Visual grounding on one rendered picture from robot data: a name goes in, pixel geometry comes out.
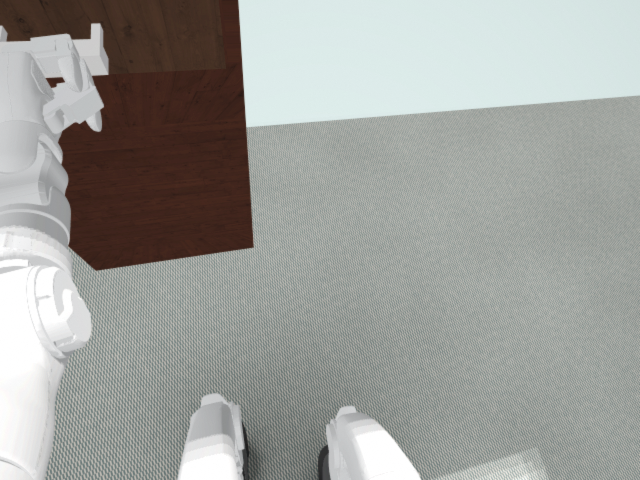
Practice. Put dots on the robot left upper arm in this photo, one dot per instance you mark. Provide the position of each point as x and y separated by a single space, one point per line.
42 321

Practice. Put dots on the handle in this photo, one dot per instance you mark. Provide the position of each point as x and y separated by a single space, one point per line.
91 50

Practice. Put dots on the cabinet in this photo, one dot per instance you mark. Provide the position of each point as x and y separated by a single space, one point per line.
167 177

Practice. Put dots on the robot right shin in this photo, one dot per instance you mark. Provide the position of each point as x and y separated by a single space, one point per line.
334 475

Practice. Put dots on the left robot forearm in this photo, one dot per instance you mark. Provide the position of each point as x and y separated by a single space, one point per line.
35 215

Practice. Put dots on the robot right thigh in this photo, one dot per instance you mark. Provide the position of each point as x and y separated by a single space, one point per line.
359 444

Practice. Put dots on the drawer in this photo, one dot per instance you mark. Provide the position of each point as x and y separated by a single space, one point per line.
139 36

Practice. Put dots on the left robot hand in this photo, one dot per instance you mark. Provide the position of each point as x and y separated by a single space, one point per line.
26 95

